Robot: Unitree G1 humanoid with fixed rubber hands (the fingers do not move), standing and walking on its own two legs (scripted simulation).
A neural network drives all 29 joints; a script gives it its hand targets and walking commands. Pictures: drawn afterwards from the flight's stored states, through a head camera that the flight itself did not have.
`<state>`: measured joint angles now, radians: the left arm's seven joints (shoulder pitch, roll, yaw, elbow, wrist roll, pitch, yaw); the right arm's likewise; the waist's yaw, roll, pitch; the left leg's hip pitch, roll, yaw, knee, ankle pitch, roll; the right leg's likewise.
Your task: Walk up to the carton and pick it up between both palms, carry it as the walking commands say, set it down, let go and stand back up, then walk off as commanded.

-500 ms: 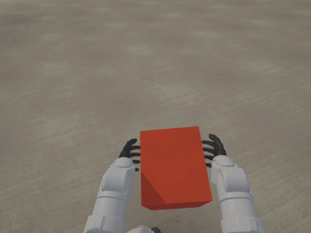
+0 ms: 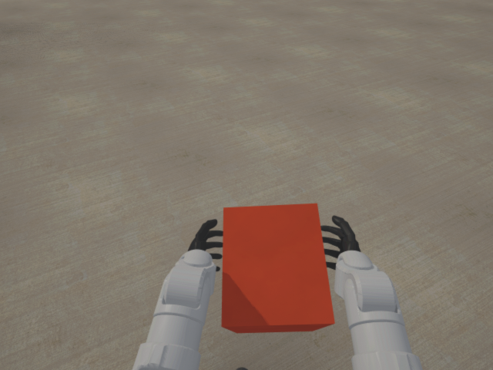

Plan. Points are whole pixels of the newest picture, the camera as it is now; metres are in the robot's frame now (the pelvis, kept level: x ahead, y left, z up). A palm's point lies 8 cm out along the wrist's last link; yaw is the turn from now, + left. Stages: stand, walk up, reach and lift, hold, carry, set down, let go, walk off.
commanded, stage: carry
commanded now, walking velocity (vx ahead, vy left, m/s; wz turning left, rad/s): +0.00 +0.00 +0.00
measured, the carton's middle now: (272, 275) +0.31 -0.01 -0.05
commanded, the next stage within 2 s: none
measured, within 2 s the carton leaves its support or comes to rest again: neither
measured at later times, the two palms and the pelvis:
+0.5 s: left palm out of the picture +0.10 +0.15 -0.02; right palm out of the picture +0.09 -0.10 -0.01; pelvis -0.17 +0.05 -0.03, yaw -5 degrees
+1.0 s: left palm out of the picture +0.02 +0.15 +0.03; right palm out of the picture +0.00 -0.10 +0.04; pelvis -0.28 +0.05 -0.01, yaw -5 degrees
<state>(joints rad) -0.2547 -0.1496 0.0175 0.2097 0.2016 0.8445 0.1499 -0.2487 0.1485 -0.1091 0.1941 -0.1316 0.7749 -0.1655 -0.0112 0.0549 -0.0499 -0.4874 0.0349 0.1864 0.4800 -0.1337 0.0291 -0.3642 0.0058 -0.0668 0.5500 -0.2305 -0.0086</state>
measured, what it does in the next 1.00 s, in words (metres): walks backwards: left foot, then right foot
